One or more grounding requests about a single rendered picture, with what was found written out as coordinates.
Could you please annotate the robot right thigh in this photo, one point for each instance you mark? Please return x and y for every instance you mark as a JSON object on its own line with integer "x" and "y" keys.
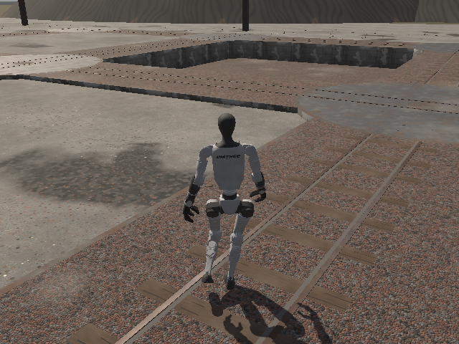
{"x": 246, "y": 211}

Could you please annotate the robot left thigh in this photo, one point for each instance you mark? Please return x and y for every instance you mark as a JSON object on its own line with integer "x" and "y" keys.
{"x": 213, "y": 214}

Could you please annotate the robot left forearm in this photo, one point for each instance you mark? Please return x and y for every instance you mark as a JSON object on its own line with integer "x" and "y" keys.
{"x": 192, "y": 193}

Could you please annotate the robot right forearm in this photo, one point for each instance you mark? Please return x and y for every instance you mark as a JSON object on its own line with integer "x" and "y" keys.
{"x": 261, "y": 185}

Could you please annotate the left robot hand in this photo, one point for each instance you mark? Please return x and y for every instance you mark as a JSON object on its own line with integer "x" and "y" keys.
{"x": 187, "y": 212}

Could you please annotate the robot left upper arm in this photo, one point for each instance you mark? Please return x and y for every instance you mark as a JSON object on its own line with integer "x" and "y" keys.
{"x": 204, "y": 153}

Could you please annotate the robot thigh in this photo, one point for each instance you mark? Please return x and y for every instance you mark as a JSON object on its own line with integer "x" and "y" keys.
{"x": 246, "y": 211}
{"x": 213, "y": 214}

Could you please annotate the right robot hand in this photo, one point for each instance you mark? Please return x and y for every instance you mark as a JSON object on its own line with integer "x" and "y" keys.
{"x": 263, "y": 196}

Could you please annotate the robot right upper arm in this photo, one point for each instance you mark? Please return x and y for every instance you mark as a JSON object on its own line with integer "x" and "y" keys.
{"x": 253, "y": 159}

